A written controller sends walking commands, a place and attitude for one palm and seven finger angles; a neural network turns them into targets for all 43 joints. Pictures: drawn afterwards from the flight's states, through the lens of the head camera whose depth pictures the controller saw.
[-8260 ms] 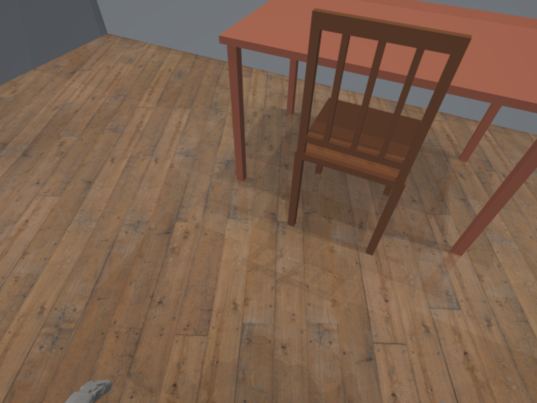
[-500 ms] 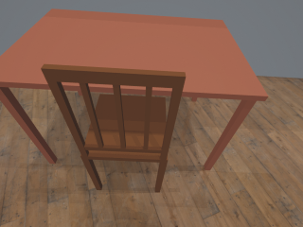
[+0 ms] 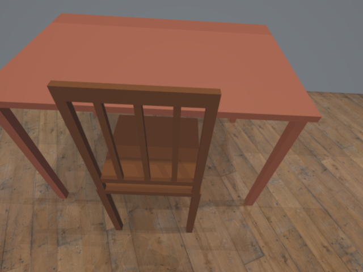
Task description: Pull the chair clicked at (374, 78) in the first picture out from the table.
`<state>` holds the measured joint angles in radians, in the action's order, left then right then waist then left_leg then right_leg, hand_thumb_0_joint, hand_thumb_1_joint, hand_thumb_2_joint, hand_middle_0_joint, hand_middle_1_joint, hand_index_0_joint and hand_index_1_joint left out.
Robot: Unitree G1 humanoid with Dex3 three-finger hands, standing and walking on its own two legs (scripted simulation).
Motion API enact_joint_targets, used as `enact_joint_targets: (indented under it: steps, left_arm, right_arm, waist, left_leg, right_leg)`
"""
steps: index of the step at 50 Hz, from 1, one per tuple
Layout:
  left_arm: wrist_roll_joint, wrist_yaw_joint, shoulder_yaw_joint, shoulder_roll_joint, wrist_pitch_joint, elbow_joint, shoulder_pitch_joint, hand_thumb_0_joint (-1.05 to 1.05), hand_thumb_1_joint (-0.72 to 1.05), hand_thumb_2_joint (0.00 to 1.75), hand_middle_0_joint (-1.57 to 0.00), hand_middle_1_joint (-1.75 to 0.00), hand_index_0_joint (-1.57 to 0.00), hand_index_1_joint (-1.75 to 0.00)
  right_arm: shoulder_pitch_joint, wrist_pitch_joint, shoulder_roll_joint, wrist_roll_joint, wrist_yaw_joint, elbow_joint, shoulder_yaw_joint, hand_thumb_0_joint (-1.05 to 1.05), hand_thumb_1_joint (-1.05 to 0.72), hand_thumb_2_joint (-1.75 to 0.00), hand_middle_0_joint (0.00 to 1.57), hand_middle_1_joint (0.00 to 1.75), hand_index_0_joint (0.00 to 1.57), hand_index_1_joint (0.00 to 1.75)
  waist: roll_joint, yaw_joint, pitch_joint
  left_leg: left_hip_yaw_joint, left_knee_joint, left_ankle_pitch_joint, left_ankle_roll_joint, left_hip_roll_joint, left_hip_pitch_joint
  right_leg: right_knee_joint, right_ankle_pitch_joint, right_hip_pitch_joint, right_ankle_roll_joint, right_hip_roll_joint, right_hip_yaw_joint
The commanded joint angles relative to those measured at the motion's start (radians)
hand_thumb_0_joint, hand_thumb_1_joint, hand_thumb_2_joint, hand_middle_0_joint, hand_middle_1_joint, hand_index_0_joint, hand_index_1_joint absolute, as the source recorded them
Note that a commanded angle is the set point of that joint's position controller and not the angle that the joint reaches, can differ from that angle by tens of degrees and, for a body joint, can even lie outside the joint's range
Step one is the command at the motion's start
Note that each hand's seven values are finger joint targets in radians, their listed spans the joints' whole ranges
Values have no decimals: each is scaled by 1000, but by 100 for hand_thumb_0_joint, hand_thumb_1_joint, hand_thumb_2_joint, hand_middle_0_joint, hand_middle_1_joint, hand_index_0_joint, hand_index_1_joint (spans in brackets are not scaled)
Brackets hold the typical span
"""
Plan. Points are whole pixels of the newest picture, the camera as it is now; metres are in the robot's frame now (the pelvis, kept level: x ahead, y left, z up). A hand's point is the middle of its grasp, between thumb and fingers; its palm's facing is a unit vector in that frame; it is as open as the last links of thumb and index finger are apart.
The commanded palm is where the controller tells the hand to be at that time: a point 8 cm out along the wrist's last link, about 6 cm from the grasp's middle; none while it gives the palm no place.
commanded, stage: look again from close up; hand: left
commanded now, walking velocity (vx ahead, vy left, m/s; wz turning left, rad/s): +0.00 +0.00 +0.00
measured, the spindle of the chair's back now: (143, 147) +0.47 +0.15 -0.06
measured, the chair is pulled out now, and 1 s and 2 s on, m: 0.00 0.00 0.00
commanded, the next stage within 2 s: none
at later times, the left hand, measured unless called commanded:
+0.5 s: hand out of the picture -0.03 +0.14 -0.18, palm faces +0.05 -0.99 -0.15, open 7.4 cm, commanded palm none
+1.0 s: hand out of the picture -0.03 +0.13 -0.18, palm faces +0.06 -0.99 -0.15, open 7.4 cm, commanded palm none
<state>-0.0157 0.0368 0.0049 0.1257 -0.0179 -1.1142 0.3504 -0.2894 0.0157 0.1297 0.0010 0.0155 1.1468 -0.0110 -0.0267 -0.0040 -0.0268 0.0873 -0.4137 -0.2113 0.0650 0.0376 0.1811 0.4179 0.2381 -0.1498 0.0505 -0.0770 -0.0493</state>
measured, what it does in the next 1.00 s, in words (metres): stands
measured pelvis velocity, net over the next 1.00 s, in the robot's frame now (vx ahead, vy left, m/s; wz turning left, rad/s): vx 0.01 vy -0.02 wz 0.00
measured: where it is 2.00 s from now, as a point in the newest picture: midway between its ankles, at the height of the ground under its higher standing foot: outside the picture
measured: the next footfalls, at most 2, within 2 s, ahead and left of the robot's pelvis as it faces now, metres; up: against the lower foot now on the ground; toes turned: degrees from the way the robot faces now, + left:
none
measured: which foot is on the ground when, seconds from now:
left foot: down 0.00-1.00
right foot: down 0.00-1.00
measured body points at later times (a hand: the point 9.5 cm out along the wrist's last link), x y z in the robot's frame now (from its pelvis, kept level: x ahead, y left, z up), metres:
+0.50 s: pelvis +0.00 -0.01 +0.00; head +0.01 +0.00 +0.45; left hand -0.03 +0.19 -0.16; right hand -0.01 -0.22 -0.16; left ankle +0.01 +0.07 -0.74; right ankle -0.01 -0.15 -0.74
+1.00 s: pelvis +0.01 -0.02 +0.00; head +0.01 -0.02 +0.45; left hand -0.03 +0.18 -0.16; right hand -0.01 -0.23 -0.16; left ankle +0.01 +0.07 -0.74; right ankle -0.01 -0.15 -0.74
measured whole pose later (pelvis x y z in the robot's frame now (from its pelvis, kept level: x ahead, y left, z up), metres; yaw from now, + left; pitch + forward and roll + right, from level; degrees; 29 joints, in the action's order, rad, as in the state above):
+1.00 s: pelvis +0.01 -0.02 +0.00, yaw +0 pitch -1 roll +0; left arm -0.01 0.04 0.00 0.11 -0.02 -1.12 0.36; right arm -0.30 0.02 0.12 0.00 0.02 1.15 -0.01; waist -0.01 -0.01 -0.03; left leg 0.07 -0.41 -0.22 0.03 0.01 0.18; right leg 0.43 0.25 -0.15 0.02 -0.05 -0.06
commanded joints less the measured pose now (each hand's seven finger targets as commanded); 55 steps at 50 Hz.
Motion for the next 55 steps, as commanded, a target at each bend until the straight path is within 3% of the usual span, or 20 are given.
enact_joint_targets:
  steps: [1,6,8,11,17,21,22,26,32,36,47,55]
  left_arm:
    - [-1,9,-9,71,-6,12,98,0,90,90,-20,-30,-20,-30]
    - [-1,9,-10,70,-8,12,105,0,90,90,-20,-30,-20,-30]
    - [-2,9,-10,67,-6,11,102,0,90,90,-20,-30,-20,-30]
    - [-1,9,-11,65,-7,10,106,0,90,90,-20,-30,-20,-30]
    - [-1,8,-12,68,-6,11,106,0,90,90,-20,-30,-20,-30]
    - [-1,10,-12,64,-9,9,112,0,90,90,-20,-30,-20,-30]
    - [0,9,-11,67,-7,11,110,0,90,90,-20,-30,-20,-30]
    - [0,10,-12,64,-9,11,111,0,90,90,-20,-30,-20,-30]
    - [0,8,-13,67,-8,12,111,0,90,90,-20,-30,-20,-30]
    - [0,9,-13,63,-10,10,112,0,90,90,-20,-30,-20,-30]
    - [1,8,-14,64,-9,10,111,0,90,90,-20,-30,-20,-30]
    - [0,9,-15,66,-12,8,114,0,90,90,-20,-30,-20,-30]
  right_arm:
    - [-59,15,94,0,8,-27,20,0,-90,-90,20,30,20,30]
    - [-61,17,90,-1,9,-24,19,0,-90,-90,20,30,20,30]
    - [-59,15,89,-1,9,-26,20,0,-90,-90,20,30,20,30]
    - [-67,16,87,0,10,-24,19,0,-90,-90,20,30,20,30]
    - [-66,16,82,-2,11,-23,18,0,-90,-90,20,30,20,30]
    - [-74,18,82,-1,11,-22,17,0,-90,-90,20,30,20,30]
    - [-67,15,80,-2,12,-22,17,0,-90,-90,20,30,20,30]
    - [-74,16,78,0,12,-20,17,0,-90,-90,20,30,20,30]
    - [-73,13,69,-2,12,-21,17,0,-90,-90,20,30,20,30]
    - [-77,15,73,1,13,-22,18,0,-90,-90,20,30,20,30]
    - [-79,15,70,-1,15,-21,16,0,-90,-90,20,30,20,30]
    - [-83,17,70,0,15,-21,15,0,-90,-90,20,30,20,30]
  waist:
    - [24,0,-54]
    - [20,-2,-45]
    - [24,-1,-76]
    - [26,-1,-51]
    - [21,-6,-71]
    - [7,-3,-49]
    - [6,-5,-73]
    - [15,-2,-53]
    - [26,-5,-87]
    - [28,-2,-53]
    - [26,-5,-76]
    - [16,-4,-49]
  left_leg:
    - [-147,124,16,-23,-132,14]
    - [-141,115,49,-22,-132,2]
    - [-141,121,20,-24,-128,23]
    - [-145,123,31,-23,-133,6]
    - [-142,126,22,-21,-132,22]
    - [-139,109,59,-22,-128,2]
    - [-134,111,36,-22,-128,12]
    - [-134,100,67,-24,-126,1]
    - [-132,109,23,-26,-124,24]
    - [-132,95,60,-27,-125,0]
    - [-130,101,52,-27,-127,11]
    - [-127,89,86,-29,-127,-6]
  right_leg:
    - [-54,-71,-61,-59,-39,43]
    - [-54,-88,-55,-60,-40,45]
    - [-62,-68,-67,-60,-38,47]
    - [-54,-79,-61,-61,-39,44]
    - [-61,-68,-58,-62,-34,45]
    - [-58,-86,-56,-65,-40,48]
    - [-68,-67,-65,-64,-36,49]
    - [-62,-86,-59,-67,-39,51]
    - [-76,-53,-71,-69,-34,51]
    - [-65,-79,-65,-71,-36,54]
    - [-70,-64,-68,-72,-30,51]
    - [-64,-88,-59,-74,-34,56]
